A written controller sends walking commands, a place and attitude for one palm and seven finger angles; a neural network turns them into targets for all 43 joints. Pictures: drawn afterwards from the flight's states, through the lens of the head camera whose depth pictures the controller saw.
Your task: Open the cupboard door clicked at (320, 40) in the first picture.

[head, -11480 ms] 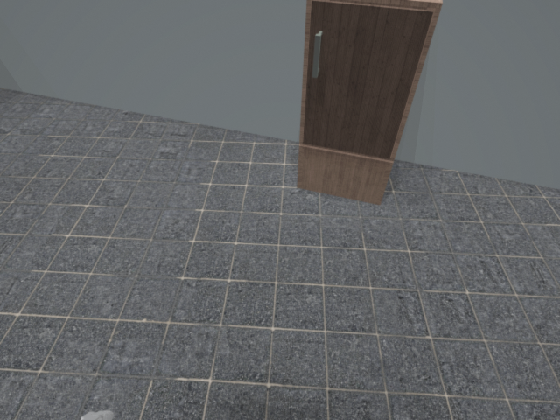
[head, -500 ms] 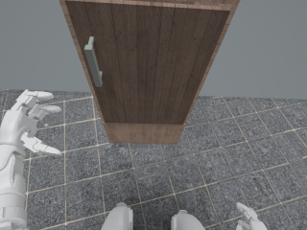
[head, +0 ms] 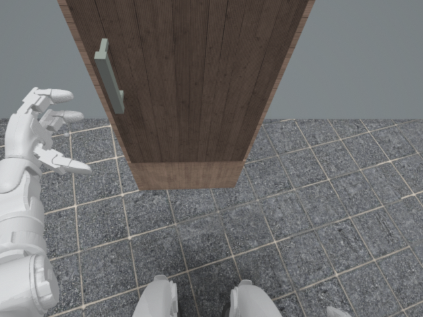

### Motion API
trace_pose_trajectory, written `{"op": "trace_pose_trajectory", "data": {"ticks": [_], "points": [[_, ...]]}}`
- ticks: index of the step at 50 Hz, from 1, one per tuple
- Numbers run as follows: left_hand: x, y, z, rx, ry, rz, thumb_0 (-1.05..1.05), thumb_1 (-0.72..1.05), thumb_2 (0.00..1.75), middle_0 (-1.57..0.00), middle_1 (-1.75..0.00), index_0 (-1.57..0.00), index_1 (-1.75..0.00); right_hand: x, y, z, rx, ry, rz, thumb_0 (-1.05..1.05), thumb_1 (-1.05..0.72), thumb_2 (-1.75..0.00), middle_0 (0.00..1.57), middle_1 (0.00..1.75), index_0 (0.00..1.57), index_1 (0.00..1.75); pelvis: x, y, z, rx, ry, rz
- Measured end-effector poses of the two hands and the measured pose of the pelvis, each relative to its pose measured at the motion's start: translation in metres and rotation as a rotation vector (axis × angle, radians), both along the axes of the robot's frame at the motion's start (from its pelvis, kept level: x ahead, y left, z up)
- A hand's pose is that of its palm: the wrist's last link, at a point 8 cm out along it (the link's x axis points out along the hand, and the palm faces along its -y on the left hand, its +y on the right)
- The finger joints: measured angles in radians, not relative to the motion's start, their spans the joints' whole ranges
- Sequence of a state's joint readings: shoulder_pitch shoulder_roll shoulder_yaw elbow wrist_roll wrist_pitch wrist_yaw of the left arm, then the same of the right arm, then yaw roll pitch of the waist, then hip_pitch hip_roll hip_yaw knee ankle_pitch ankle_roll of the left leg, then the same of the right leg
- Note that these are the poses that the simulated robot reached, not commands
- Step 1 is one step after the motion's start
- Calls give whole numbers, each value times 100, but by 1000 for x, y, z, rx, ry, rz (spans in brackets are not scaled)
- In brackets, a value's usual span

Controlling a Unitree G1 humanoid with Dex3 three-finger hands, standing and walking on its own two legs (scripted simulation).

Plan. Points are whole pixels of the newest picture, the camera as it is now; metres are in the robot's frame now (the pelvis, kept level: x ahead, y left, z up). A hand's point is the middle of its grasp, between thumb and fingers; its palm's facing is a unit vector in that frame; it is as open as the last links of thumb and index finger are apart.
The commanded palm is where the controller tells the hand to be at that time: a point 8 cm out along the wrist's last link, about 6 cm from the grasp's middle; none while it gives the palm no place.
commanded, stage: move the hooked fingers beside the handle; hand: left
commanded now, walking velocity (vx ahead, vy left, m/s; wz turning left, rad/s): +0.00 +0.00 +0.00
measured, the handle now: (112, 79) +0.57 +0.21 +0.05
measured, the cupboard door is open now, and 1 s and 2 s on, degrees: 0 0 0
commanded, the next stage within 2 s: slide the fingers in behind the handle in 1.36 s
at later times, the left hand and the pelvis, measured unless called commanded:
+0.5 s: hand (77, 103) +0.50 +0.26 +0.05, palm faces +0.04 -1.00 -0.02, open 14.0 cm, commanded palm +0.49 +0.30 +0.05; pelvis +0.00 +0.00 -0.02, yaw -1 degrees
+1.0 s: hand (76, 100) +0.51 +0.27 +0.04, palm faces +0.05 -1.00 -0.02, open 14.0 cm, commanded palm +0.49 +0.30 +0.04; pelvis +0.00 +0.01 -0.01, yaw -2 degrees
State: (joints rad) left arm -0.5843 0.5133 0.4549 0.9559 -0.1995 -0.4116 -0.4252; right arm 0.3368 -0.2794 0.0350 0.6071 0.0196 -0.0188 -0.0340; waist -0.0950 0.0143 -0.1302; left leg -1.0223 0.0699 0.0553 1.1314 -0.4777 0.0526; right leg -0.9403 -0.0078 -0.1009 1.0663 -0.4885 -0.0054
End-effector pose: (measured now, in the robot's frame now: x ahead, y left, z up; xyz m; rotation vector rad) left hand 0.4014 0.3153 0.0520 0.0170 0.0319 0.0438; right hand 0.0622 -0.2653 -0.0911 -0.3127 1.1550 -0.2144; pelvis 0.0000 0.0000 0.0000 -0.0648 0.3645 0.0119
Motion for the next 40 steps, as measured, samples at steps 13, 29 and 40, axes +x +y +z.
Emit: {"op": "trace_pose_trajectory", "data": {"ticks": [13, 29, 40], "points": [[36, -1, -1, 3, 6, 4, -1, -50, 30, -30, -120, -30, -120, -25, -7, -8, -21, 97, -39, 0, -90, -90, 21, 30, 20, 30, -3, -4, -8, -8, 34, -2], [86, 1, -5, -4, 13, 1, -1, -50, 30, -30, -120, -30, -120, -61, -7, -13, -45, 223, -89, 0, -90, -90, 21, 30, 20, 30, -3, -2, -20, -27, 101, -11], [92, 1, -9, 4, 18, -9, -1, -50, 30, -30, -120, -30, -120, -73, 6, -10, -17, 277, -119, 0, -90, -90, 21, 30, 20, 30, 1, 4, -17, -31, 112, -21]]}}
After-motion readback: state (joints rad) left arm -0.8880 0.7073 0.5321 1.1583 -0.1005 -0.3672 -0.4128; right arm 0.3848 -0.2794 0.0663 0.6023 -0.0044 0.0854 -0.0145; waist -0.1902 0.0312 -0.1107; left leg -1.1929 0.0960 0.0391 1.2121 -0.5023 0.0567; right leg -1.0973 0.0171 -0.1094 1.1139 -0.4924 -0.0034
